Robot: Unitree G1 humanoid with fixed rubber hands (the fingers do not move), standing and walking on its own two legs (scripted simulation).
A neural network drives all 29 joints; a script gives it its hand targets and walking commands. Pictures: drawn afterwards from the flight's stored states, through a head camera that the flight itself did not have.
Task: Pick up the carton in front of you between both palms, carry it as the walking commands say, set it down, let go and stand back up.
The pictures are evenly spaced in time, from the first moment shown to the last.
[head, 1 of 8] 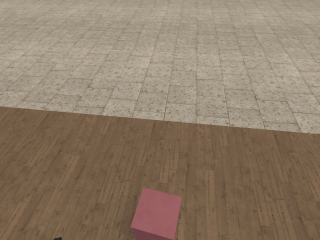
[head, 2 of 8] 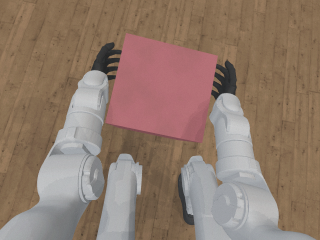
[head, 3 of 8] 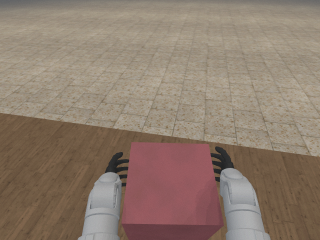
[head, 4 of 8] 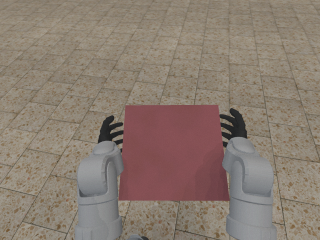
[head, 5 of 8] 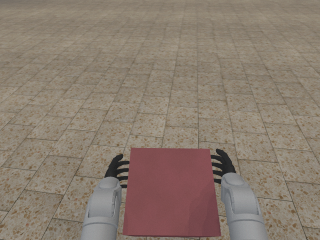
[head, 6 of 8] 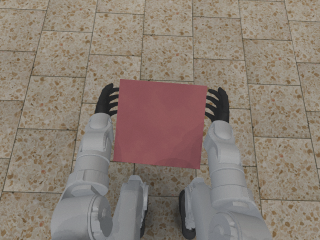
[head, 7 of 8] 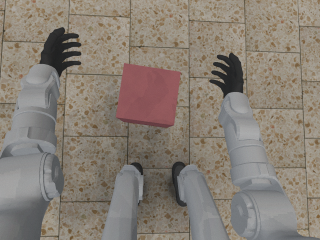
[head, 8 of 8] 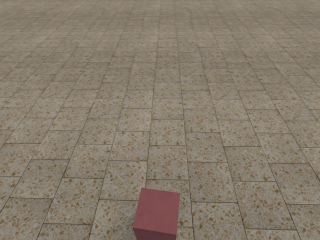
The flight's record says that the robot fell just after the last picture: no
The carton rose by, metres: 0.66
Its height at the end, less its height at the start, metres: -0.05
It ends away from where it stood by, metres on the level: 2.82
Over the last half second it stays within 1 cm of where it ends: yes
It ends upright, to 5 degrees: yes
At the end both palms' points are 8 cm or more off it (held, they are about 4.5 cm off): yes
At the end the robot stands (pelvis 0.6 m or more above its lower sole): yes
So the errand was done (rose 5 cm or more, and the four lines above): yes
